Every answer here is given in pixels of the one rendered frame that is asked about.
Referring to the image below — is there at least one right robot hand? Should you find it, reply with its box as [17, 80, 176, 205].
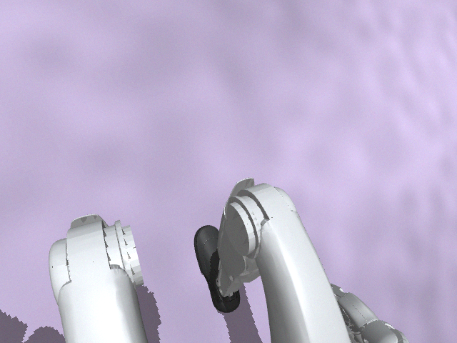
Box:
[331, 284, 379, 343]

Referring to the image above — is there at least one right robot arm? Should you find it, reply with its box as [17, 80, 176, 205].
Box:
[361, 320, 410, 343]

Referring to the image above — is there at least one right robot foot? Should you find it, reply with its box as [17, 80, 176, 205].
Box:
[194, 225, 240, 313]

